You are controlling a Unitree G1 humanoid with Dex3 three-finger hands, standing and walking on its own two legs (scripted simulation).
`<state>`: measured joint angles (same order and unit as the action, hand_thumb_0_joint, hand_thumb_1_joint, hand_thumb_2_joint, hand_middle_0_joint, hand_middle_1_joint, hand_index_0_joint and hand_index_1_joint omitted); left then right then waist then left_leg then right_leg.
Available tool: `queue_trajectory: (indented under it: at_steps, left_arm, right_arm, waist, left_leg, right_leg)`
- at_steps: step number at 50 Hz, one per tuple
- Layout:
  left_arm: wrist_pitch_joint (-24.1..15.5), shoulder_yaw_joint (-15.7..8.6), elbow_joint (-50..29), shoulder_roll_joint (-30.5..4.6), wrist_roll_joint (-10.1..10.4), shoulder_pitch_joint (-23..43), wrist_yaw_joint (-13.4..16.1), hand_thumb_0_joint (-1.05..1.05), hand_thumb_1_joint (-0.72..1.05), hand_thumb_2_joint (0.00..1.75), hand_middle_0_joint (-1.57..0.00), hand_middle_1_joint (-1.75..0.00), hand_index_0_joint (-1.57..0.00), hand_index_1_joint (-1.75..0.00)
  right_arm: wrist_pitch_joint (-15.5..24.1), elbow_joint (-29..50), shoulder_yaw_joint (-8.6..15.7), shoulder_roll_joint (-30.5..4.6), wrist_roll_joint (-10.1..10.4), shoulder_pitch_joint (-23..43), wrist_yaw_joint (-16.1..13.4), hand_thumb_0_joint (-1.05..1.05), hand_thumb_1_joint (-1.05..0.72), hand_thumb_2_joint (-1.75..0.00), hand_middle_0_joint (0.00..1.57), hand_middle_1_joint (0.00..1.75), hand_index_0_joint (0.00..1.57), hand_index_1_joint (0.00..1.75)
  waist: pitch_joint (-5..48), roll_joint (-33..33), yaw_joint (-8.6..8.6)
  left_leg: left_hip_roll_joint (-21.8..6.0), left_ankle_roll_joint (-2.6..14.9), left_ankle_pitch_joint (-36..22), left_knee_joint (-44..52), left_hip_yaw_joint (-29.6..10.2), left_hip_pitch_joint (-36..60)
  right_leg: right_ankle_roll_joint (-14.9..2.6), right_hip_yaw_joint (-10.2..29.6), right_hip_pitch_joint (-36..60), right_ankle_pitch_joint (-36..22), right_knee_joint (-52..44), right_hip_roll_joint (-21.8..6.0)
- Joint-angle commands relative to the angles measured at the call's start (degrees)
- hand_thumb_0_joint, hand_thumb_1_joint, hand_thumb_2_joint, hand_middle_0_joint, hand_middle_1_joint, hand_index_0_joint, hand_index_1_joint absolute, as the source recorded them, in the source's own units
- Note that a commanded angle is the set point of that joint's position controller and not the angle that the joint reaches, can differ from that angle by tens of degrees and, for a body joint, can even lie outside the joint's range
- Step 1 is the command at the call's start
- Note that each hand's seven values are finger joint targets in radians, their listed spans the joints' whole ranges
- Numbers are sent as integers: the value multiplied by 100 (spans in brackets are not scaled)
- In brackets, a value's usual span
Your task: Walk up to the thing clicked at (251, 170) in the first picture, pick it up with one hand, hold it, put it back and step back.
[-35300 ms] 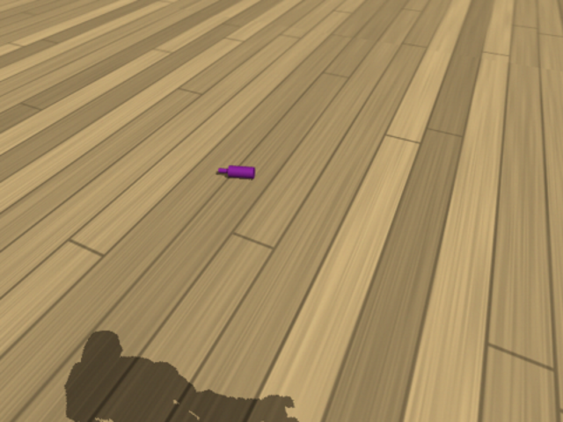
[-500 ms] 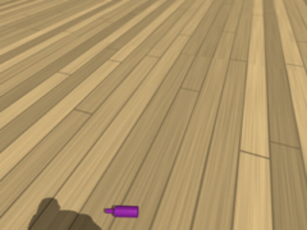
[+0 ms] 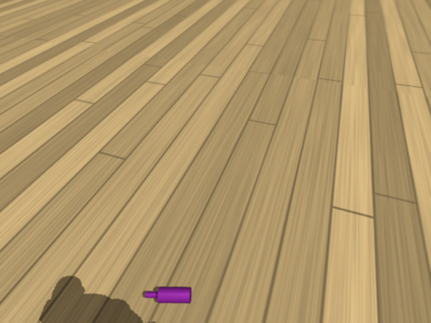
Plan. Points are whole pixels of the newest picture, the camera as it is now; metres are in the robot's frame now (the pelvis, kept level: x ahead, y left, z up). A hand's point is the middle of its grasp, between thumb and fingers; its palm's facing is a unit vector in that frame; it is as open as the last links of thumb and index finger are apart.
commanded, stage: stand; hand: left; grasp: from above
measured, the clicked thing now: (168, 294) +0.45 +0.26 -0.75
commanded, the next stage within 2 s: step back in 1.26 s
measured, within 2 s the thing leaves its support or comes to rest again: neither
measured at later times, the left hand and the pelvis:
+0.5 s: hand out of the picture +0.06 +0.20 -0.17, palm faces +0.01 -0.97 -0.24, open 7.4 cm; pelvis +0.02 +0.00 +0.00, yaw -1 degrees
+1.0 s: hand out of the picture +0.05 +0.20 -0.17, palm faces +0.01 -0.97 -0.25, open 7.4 cm; pelvis +0.02 +0.00 +0.00, yaw -1 degrees
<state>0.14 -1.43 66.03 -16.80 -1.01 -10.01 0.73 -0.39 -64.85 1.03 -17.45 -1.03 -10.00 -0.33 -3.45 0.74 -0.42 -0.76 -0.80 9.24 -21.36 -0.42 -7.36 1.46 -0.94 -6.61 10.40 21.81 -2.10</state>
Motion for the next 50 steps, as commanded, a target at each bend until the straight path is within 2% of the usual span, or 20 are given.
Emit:
queue_trajectory:
  at_steps: [1, 7, 9, 13, 15, 17, 20, 23, 24, 25, 27, 32, 35, 37, 41, 42, 43, 47, 48, 50]
  left_arm:
    - [-71, -145, -250, -964, 1, 110, 72, 0, 90, 90, -20, -30, -20, -30]
    - [-75, -132, -257, -897, -6, 116, 74, 0, 90, 90, -20, -30, -20, -30]
    - [-71, -109, -195, -776, 1, 82, 72, 0, 90, 90, -20, -30, -20, -30]
    - [-92, -122, -212, -791, 10, 104, 93, 0, 90, 90, -20, -30, -20, -30]
    - [-62, -81, -123, -575, 11, 37, 96, 0, 90, 90, -20, -30, -20, -30]
    - [-55, -87, -110, -597, -2, 1, 94, 0, 90, 90, -20, -30, -20, -30]
    - [-68, -92, -110, -535, 2, 47, 109, 0, 90, 90, -20, -30, -20, -30]
    - [-70, -91, -98, -485, -9, -14, 117, 0, 90, 90, -20, -30, -20, -30]
    - [-48, -78, -50, -406, 6, -32, 117, 0, 90, 90, -20, -30, -20, -30]
    - [-53, -97, -79, -467, -1, -27, 116, 0, 90, 90, -20, -30, -20, -30]
    - [-44, -84, -21, -398, -10, -118, 115, 0, 90, 90, -20, -30, -20, -30]
    - [-45, -78, -32, -278, -14, -124, 115, 0, 90, 90, -20, -30, -20, -30]
    - [-55, -95, -34, -286, -9, -232, 128, 0, 90, 90, -20, -30, -20, -30]
    - [-62, -125, -91, -395, -17, -135, 134, 0, 90, 90, -20, -30, -20, -30]
    - [-49, -118, -62, -306, -15, -272, 134, 0, 90, 90, -20, -30, -20, -30]
    - [-48, -116, -39, -313, -14, -236, 132, 0, 90, 90, -20, -30, -20, -30]
    - [-55, -134, -98, -388, -27, -212, 131, 0, 90, 90, -20, -30, -20, -30]
    - [-53, -163, -154, -473, -32, -183, 116, 0, 90, 90, -20, -30, -20, -30]
    - [-68, -154, -170, -453, -36, -210, 124, 0, 90, 90, -20, -30, -20, -30]
    - [-81, -161, -191, -485, -22, -191, 122, 0, 90, 90, -20, -30, -20, -30]
  right_arm:
    - [96, 225, 116, -860, 0, 142, -72, 0, -90, -90, 20, 30, 20, 30]
    - [101, 193, 87, -821, -1, 145, -80, 0, -90, -90, 20, 30, 20, 30]
    - [104, 145, 63, -734, 8, 129, -86, 0, -90, -90, 20, 30, 20, 30]
    - [128, 126, 71, -755, 4, 153, -105, 0, -90, -90, 20, 30, 20, 30]
    - [99, 26, 25, -521, 12, 53, -109, 0, -90, -90, 20, 30, 20, 30]
    - [86, 23, 42, -557, 12, 40, -115, 0, -90, -90, 20, 30, 20, 30]
    - [101, -23, 29, -455, 7, -34, -124, 0, -90, -90, 20, 30, 20, 30]
    - [112, -8, 52, -516, 9, 20, -133, 0, -90, -90, 20, 30, 20, 30]
    - [95, -50, 25, -360, 9, -35, -135, 0, -90, -90, 20, 30, 20, 30]
    - [99, -30, 43, -451, -3, -48, -139, 0, -90, -90, 20, 30, 20, 30]
    - [89, -57, 59, -413, -2, -56, -145, 0, -90, -90, 20, 30, 20, 30]
    - [90, -85, 62, -296, -7, -157, -148, 0, -90, -90, 20, 30, 20, 30]
    - [117, -47, 81, -296, -1, -120, -158, 0, -90, -90, 20, 30, 20, 30]
    - [121, -12, 98, -353, -12, -173, -156, 0, -90, -90, 20, 30, 20, 30]
    - [119, 3, 111, -315, -3, -159, -170, 0, -90, -90, 20, 30, 20, 30]
    - [104, -25, 91, -251, -12, -246, -163, 0, -90, -90, 20, 30, 20, 30]
    - [100, 9, 115, -370, -22, -257, -162, 0, -90, -90, 20, 30, 20, 30]
    - [106, 69, 145, -426, -25, -201, -156, 0, -90, -90, 20, 30, 20, 30]
    - [111, 93, 158, -410, -16, -156, -150, 0, -90, -90, 20, 30, 20, 30]
    - [114, 89, 147, -382, -19, -209, -145, 0, -90, -90, 20, 30, 20, 30]
  waist:
    - [-131, -69, 17]
    - [15, -76, 9]
    - [82, -73, 20]
    - [198, -37, 14]
    - [139, -133, 16]
    - [64, -107, 23]
    - [235, -94, 44]
    - [196, -23, 23]
    - [128, -79, 26]
    - [97, -36, 21]
    - [-50, -67, 9]
    - [63, -12, 30]
    - [192, 25, 0]
    - [106, -83, 47]
    - [160, -55, 9]
    - [-76, -145, 46]
    - [-121, -90, 47]
    - [-125, -1, 44]
    - [55, -16, 34]
    - [-14, -97, 41]
  left_leg:
    - [-449, 216, 580, 547, -518, -225]
    - [-453, 198, 261, 521, -465, -127]
    - [-475, 200, 52, 505, -459, -47]
    - [-498, 194, -573, 425, -403, 89]
    - [-479, 190, -374, 484, -388, 65]
    - [-451, 168, -138, 524, -383, 35]
    - [-487, 173, -586, 447, -346, 118]
    - [-483, 169, -662, 447, -349, 97]
    - [-460, 160, -545, 477, -327, 46]
    - [-465, 155, -505, 495, -340, 16]
    - [-458, 151, -281, 501, -361, -1]
    - [-450, 162, -325, 462, -312, 14]
    - [-485, 179, -719, 392, -325, 160]
    - [-474, 173, -584, 427, -315, 113]
    - [-504, 196, -640, 372, -317, 212]
    - [-472, 167, -390, 451, -336, -18]
    - [-479, 182, -243, 455, -334, -41]
    - [-487, 183, 54, 470, -356, -55]
    - [-489, 187, -192, 418, -353, -3]
    - [-496, 187, -251, 431, -350, -16]
  right_leg:
    - [-192, 453, -299, 439, -639, -395]
    - [-197, 463, -201, 174, -594, -410]
    - [-192, 441, -163, -19, -578, -405]
    - [-174, 456, -21, -586, -548, -441]
    - [-174, 412, -53, -404, -570, -406]
    - [-167, 418, -149, -201, -623, -388]
    - [-179, 411, 28, -647, -533, -418]
    - [-162, 389, 25, -691, -536, -411]
    - [-160, 371, -8, -560, -543, -383]
    - [-157, 376, -17, -512, -546, -391]
    - [-163, 375, -173, -260, -599, -368]
    - [-183, 385, -90, -371, -560, -367]
    - [-192, 368, -26, -696, -470, -382]
    - [-186, 381, -112, -554, -482, -376]
    - [-178, 369, -108, -567, -452, -375]
    - [-167, 374, -177, -348, -505, -355]
    - [-170, 390, -191, -279, -520, -374]
    - [-198, 421, -263, -28, -530, -373]
    - [-202, 408, -128, -195, -510, -391]
    - [-198, 420, -149, -243, -493, -392]
